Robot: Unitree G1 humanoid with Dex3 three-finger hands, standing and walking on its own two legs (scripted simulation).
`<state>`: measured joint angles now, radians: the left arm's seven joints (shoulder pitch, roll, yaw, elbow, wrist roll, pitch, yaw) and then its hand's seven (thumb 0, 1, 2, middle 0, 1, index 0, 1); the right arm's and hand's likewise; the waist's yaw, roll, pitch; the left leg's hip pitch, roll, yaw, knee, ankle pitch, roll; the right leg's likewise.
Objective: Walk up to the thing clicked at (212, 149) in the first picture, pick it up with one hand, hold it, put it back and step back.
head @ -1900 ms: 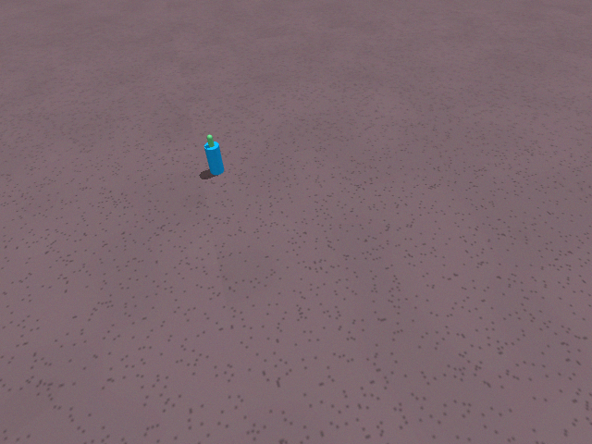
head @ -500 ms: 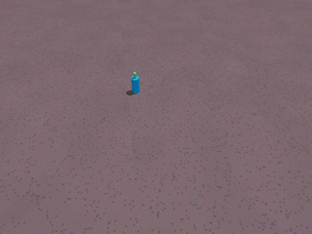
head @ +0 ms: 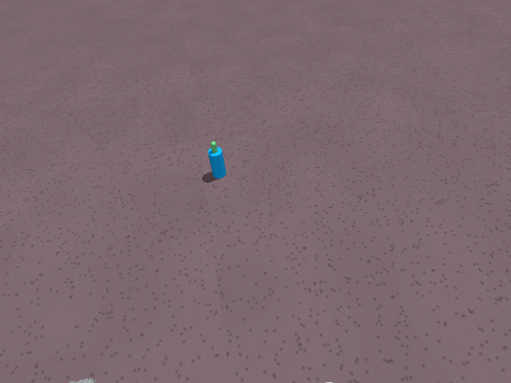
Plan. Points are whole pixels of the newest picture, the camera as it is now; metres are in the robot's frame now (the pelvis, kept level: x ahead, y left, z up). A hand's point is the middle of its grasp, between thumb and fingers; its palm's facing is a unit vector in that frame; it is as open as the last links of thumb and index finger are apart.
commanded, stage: walk up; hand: left
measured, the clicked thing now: (216, 158) +1.34 +0.24 -0.64
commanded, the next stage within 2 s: none
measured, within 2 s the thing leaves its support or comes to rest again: neither
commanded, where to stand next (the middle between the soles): +1.02 -0.01 m, yaw +1 degrees
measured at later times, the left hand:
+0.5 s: hand (121, 339) +0.26 +0.29 -0.15, palm faces +0.03 -0.94 -0.35, open 7.4 cm
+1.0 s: hand (169, 197) +0.58 +0.23 -0.10, palm faces +0.01 -0.91 -0.41, open 7.4 cm
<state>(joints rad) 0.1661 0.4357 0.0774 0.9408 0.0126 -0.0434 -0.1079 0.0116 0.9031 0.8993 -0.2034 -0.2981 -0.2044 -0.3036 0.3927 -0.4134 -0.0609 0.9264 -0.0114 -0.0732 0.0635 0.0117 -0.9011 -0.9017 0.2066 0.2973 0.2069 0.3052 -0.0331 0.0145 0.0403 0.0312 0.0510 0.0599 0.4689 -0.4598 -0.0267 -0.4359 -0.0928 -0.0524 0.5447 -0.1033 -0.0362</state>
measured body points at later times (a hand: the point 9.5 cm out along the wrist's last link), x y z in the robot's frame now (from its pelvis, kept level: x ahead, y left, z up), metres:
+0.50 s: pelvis +0.27 +0.01 +0.00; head +0.28 +0.03 +0.45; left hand +0.26 +0.34 -0.13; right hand +0.41 -0.31 -0.08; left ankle +0.35 +0.12 -0.72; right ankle +0.15 -0.13 -0.67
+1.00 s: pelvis +0.49 -0.05 +0.01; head +0.51 -0.08 +0.46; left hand +0.58 +0.28 -0.07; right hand +0.55 -0.37 -0.12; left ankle +0.45 +0.10 -0.65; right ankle +0.55 -0.15 -0.72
